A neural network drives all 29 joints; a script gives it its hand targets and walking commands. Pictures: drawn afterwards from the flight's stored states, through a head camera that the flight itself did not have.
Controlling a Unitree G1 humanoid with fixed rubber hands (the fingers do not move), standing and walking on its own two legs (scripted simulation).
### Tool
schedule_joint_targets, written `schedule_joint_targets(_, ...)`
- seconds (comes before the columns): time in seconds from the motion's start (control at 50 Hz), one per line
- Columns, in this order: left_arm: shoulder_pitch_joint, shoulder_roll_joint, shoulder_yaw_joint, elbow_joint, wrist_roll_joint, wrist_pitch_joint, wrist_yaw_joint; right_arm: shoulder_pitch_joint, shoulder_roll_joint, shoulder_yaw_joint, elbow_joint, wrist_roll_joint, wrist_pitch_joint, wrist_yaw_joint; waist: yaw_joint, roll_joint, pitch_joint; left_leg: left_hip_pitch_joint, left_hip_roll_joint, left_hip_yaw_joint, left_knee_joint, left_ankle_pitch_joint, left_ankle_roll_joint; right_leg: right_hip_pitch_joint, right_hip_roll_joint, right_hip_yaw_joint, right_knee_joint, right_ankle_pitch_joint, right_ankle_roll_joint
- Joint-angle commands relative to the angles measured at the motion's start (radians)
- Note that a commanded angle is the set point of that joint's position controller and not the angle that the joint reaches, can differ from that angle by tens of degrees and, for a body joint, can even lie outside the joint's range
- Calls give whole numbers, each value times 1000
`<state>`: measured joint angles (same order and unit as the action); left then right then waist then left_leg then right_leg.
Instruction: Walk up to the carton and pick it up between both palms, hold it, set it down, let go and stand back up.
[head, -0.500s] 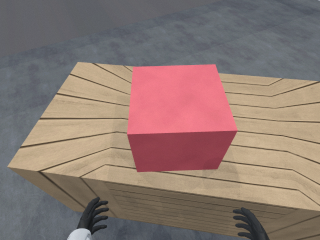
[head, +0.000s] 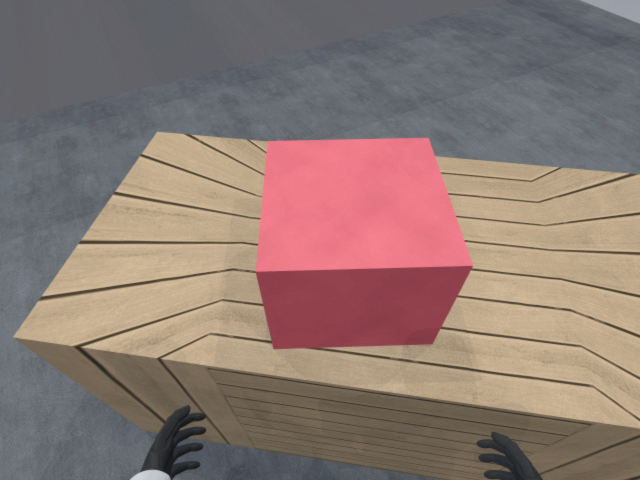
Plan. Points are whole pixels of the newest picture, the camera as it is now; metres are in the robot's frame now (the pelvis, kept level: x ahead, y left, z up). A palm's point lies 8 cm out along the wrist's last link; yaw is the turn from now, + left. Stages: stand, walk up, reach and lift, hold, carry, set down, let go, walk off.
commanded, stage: stand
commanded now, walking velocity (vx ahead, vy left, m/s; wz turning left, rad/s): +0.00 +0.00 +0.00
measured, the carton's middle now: (350, 243) +0.47 +0.02 -0.03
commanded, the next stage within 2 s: none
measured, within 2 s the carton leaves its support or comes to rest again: neither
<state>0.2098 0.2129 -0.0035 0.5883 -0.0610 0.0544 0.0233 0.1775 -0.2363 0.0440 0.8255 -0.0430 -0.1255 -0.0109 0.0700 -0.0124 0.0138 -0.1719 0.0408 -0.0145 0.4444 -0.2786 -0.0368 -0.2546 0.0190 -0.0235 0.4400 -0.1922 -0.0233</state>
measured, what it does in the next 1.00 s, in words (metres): stands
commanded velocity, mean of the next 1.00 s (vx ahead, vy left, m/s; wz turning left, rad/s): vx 0.00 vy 0.00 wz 0.00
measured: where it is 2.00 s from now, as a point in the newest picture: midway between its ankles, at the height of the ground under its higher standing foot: outside the picture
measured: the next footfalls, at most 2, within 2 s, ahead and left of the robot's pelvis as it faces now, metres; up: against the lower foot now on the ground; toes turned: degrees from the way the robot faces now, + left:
none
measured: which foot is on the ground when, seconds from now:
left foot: down 0.00-1.00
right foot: down 0.00-1.00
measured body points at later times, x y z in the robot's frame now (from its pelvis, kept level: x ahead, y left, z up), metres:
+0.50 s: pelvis +0.00 +0.00 +0.00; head +0.00 +0.01 +0.45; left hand +0.06 +0.28 -0.14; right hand +0.10 -0.27 -0.12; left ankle -0.03 +0.14 -0.74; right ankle +0.02 -0.10 -0.74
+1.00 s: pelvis -0.01 +0.00 +0.00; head -0.02 +0.00 +0.45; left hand +0.04 +0.28 -0.13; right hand +0.08 -0.27 -0.13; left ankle -0.03 +0.14 -0.74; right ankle +0.02 -0.10 -0.74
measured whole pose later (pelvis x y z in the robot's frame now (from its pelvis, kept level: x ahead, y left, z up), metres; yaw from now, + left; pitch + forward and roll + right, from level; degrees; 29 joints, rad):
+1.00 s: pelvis -0.01 +0.00 +0.00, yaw +0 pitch +0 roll +0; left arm 0.21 0.30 0.00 1.04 -0.05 -0.03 0.01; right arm 0.24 -0.32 0.04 0.97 -0.02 -0.03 0.00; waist 0.07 0.00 -0.03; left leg -0.17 0.04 -0.01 0.44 -0.27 -0.04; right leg -0.25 0.02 -0.02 0.44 -0.18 -0.02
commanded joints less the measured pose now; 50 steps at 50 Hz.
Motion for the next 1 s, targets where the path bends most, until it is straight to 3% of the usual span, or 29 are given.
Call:
schedule_joint_targets(0.0,-32,258,75,56,114,-85,-12,12,-269,-106,-78,3,49,2,-51,-7,-109,-51,52,-34,-45,136,60,141,-127,100,-17,82,-10)
schedule_joint_targets(0.06,-38,283,70,116,110,-99,-20,8,-280,-102,-68,4,62,6,-56,1,-101,-47,50,-38,-49,79,66,116,-133,121,-50,8,-11)
schedule_joint_targets(0.1,-36,301,67,161,108,-106,-19,21,-291,-99,-56,7,70,9,-56,30,-101,-51,54,-45,-59,84,69,131,-132,125,-46,24,-12)
schedule_joint_targets(0.16,-43,315,61,218,105,-110,-20,28,-293,-89,-46,13,74,10,-61,5,-103,-37,61,-51,-61,99,72,131,-133,128,-51,60,-12)
schedule_joint_targets(0.28,-43,334,54,304,95,-114,-19,33,-310,-79,-12,19,80,7,-54,44,-118,-15,65,-57,-59,193,72,164,-135,121,-32,176,-17)
schedule_joint_targets(0.42,-44,343,52,371,89,-112,-19,41,-319,-79,18,21,86,3,-61,40,-108,-4,71,-62,-65,192,73,160,-139,120,-47,188,-17)
schedule_joint_targets(0.82,-59,338,49,427,87,-114,-19,44,-317,-77,66,23,87,-1,-64,50,-55,-9,74,-69,-92,159,68,137,-141,125,-69,143,-21)
schedule_joint_targets(0.98,-62,337,50,434,84,-115,-20,46,-321,-78,82,24,88,-3,-62,24,-52,-11,72,-70,-93,137,73,135,-142,134,-90,107,-21)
